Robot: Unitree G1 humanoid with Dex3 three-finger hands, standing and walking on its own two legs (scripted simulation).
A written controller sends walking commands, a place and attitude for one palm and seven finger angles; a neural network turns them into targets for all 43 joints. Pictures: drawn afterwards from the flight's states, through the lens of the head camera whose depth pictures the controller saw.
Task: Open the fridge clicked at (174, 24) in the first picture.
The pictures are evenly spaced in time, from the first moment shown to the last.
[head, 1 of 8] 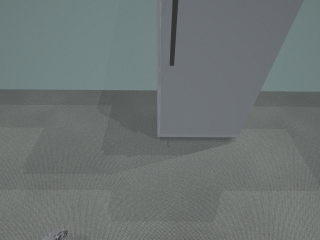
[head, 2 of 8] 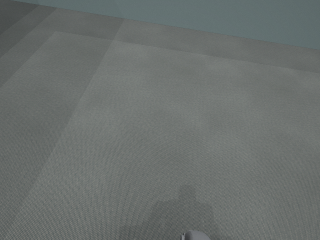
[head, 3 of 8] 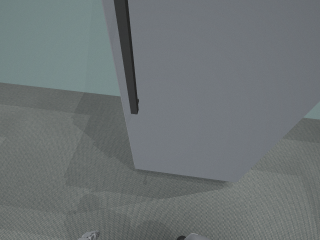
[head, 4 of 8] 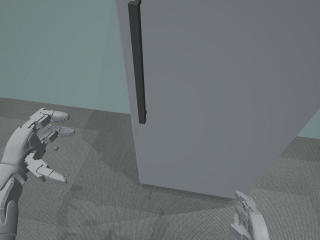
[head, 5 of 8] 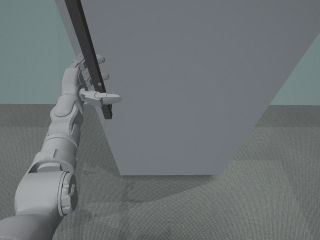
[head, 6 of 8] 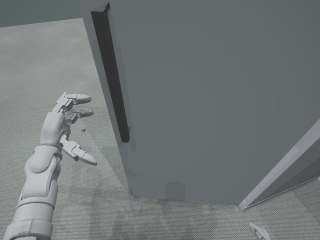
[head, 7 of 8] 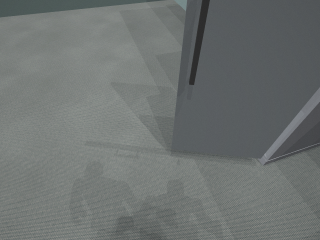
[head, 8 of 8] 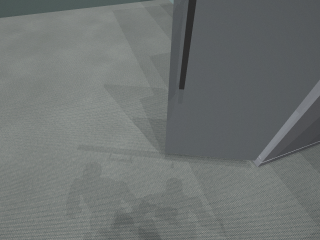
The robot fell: no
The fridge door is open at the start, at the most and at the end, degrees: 0 71 65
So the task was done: yes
